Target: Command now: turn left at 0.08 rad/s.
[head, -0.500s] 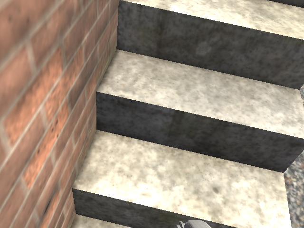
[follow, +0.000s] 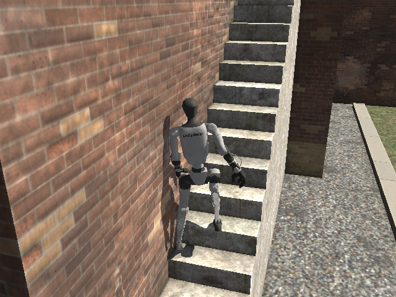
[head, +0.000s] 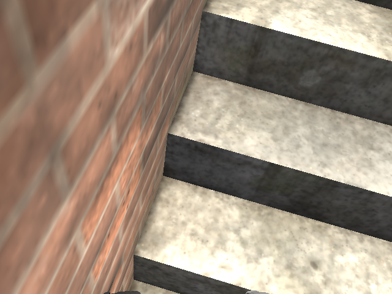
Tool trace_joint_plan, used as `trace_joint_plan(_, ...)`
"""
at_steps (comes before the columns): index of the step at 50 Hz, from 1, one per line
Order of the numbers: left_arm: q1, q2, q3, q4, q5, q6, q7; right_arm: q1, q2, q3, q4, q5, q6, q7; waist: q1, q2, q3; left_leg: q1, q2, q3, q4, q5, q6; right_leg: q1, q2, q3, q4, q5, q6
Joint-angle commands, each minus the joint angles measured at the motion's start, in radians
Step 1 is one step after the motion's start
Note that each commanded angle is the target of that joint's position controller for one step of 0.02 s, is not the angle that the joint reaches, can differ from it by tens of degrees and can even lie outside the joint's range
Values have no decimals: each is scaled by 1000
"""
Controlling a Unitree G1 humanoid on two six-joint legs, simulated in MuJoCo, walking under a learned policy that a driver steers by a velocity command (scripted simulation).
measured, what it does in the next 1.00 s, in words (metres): goes down, backwards: right foot 0.19 m higher, then left foot 0.18 m lower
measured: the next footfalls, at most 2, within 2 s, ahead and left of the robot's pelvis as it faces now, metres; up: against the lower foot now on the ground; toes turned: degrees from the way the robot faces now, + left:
right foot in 0.10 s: +0.02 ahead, -0.28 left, +0.19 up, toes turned -5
left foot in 0.64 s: -0.13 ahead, -0.13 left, +0.00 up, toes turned -3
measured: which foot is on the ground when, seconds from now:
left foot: down 0.00-0.34, up 0.36-0.62, down 0.64-0.84, up 0.86-1.00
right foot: up 0.00-0.08, down 0.10-0.60, up 0.62-0.90, down 0.92-1.00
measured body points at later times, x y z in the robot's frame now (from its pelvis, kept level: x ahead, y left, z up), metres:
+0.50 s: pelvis -0.11 -0.15 -0.08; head -0.15 -0.19 +0.37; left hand +0.05 +0.07 -0.15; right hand +0.09 -0.42 -0.16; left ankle +0.00 +0.02 -0.78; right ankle -0.03 -0.28 -0.63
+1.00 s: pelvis -0.50 -0.17 -0.33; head -0.49 -0.18 +0.12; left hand -0.38 +0.06 -0.44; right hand -0.36 -0.47 -0.40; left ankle -0.51 -0.03 -0.73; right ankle -0.55 -0.22 -1.06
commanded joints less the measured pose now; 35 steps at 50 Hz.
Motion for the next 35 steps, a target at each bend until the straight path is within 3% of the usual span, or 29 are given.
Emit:
trace_joint_plan(1,20,-19,21,-99,-6,-11,-23,-204,-97,32,8,-34,-12,18,174,-51,-211,204,260,-117,-26,1214,16,-141,21,242,552,-215,79)
trace_joint_plan(2,216,15,6,-109,-16,0,-32,-184,-234,-21,-4,-42,-2,-7,252,7,-306,279,454,-256,53,1103,135,-182,-137,396,245,-125,83)
trace_joint_plan(3,188,104,34,-86,-20,1,-45,-106,-226,-42,-1,-42,32,-32,127,-44,-366,455,501,-265,38,967,211,-275,-114,428,299,-12,124)
trace_joint_plan(4,69,109,39,-106,-23,9,-49,-48,-237,-58,10,-48,62,-45,68,4,-370,559,478,-217,23,846,245,-337,-122,388,282,-9,141)
trace_joint_plan(5,1,110,48,-110,-28,26,-50,-5,-244,-70,17,-31,71,-50,44,111,-377,605,468,-208,30,774,254,-359,-142,368,242,-30,164)
trace_joint_plan(6,-139,97,40,-187,-10,42,-50,14,-260,-83,36,34,75,-83,32,389,-345,606,441,-201,-17,529,231,-446,-233,297,201,-94,154)
trace_joint_plan(7,-208,90,38,-205,-46,69,-48,-3,-260,-95,16,31,69,-102,-9,430,-351,451,436,-260,-64,168,203,-319,-299,294,107,-85,154)
trace_joint_plan(8,-243,115,48,-172,-51,87,-49,8,-229,-89,-10,21,72,-109,-57,332,-353,377,377,-225,-102,12,208,-237,-255,225,226,12,188)
trace_joint_plan(9,-235,92,41,-167,-20,97,-41,22,-214,-82,-5,27,70,-116,-57,418,-327,322,355,-221,-133,-196,199,-241,-243,234,310,-70,171)
trace_joint_plan(10,-178,97,41,-141,-2,103,-45,-7,-185,-72,-16,24,70,-115,-37,399,-279,257,347,-205,-145,-387,190,-254,-244,260,380,-105,153)
trace_joint_plan(11,-132,69,18,-134,21,105,-42,-48,-123,-42,-37,47,66,-115,2,428,-245,207,274,-132,-130,-570,173,-261,-223,277,336,-145,133)
trace_joint_plan(13,-116,66,-6,-105,21,104,-67,-123,-109,-40,-93,50,64,-114,29,309,-225,-68,199,-27,-206,-750,109,129,-220,178,-70,-38,94)
trace_joint_plan(15,-14,104,25,-26,27,103,-57,-117,-49,-4,-104,52,80,-95,67,173,-290,-168,115,125,-253,-503,54,541,-123,60,-309,59,68)
trace_joint_plan(16,34,169,58,30,19,105,-47,-97,-14,18,-108,50,93,-71,82,10,-295,-251,58,182,-165,-484,41,598,-106,118,-284,77,18)
trace_joint_plan(17,98,155,69,63,36,113,-41,-203,-15,32,-128,50,89,-53,142,12,-244,-226,33,227,-142,-600,65,496,-90,111,-321,117,-7)
trace_joint_plan(18,107,162,73,85,40,122,-32,-209,16,53,-143,42,107,-39,129,-200,-206,-255,-4,274,-93,-698,73,430,-93,152,-339,160,-41)
trace_joint_plan(19,176,150,76,108,58,121,-27,-188,32,50,-138,30,112,-40,118,-286,-241,-303,-25,308,12,-854,80,485,-66,119,-300,141,-59)
trace_joint_plan(22,63,147,97,39,64,101,13,-317,3,68,-207,-18,135,-38,124,-265,-299,-326,-4,286,190,-982,101,376,-20,113,-171,122,-17)
trace_joint_plan(23,-12,126,88,8,80,87,31,-332,8,73,-231,-24,149,-26,106,-184,-302,-321,5,259,295,-908,117,303,-62,148,-188,168,-33)
trace_joint_plan(24,-42,139,82,-19,101,71,32,-356,33,83,-262,-33,157,-25,100,-218,-335,-260,-21,260,450,-857,113,172,-59,200,-258,166,-56)
trace_joint_plan(26,-243,177,50,-88,131,43,9,-179,43,81,-258,-30,174,-42,-39,-311,-339,-149,-104,217,835,-823,88,-126,-145,259,-472,108,-94)
trace_joint_plan(28,-479,149,-2,-178,93,8,4,104,11,66,-223,-51,185,-63,-192,-310,-328,62,-160,211,1191,-693,24,-447,-242,271,-545,-8,-42)
trace_joint_plan(29,-550,133,-11,-198,53,-5,18,279,35,71,-190,-60,183,-67,-282,-266,-308,150,-81,120,1117,-677,62,-524,-223,200,-379,3,30)
trace_joint_plan(30,-587,69,-12,-195,-13,-6,41,434,56,86,-131,-76,182,-54,-336,-91,-251,191,-1,54,789,-580,137,-556,-156,104,-73,10,98)
trace_joint_plan(31,-508,8,5,-160,-64,16,49,312,72,106,-147,-127,183,-30,-262,223,-150,24,115,-1,394,-370,223,-494,-27,54,501,-29,124)
trace_joint_plan(32,-216,-37,5,-60,-64,36,70,-105,124,153,-236,-135,200,18,-4,328,-84,-212,21,64,209,-446,196,-441,75,125,734,-48,136)
trace_joint_plan(33,-128,-64,6,-90,-41,49,96,-223,138,178,-309,-106,184,47,92,286,-65,-420,-13,56,164,-576,158,-349,155,216,893,-27,133)
trace_joint_plan(34,39,3,33,-85,0,54,97,-285,105,176,-360,-77,150,48,172,170,-85,-548,15,-66,46,-679,122,-197,192,265,921,138,142)
trace_joint_plan(35,92,105,56,-83,43,59,97,-355,63,168,-405,-64,123,42,184,199,-61,-739,85,-272,-109,-958,191,-29,168,240,969,226,167)
Keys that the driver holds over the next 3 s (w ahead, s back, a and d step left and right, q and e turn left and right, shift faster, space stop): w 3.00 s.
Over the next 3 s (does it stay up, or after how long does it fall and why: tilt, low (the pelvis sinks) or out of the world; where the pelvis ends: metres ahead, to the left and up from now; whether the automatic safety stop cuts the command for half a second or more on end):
stays up -2.28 0.38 -1.45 its command is cut before an obstacle from the start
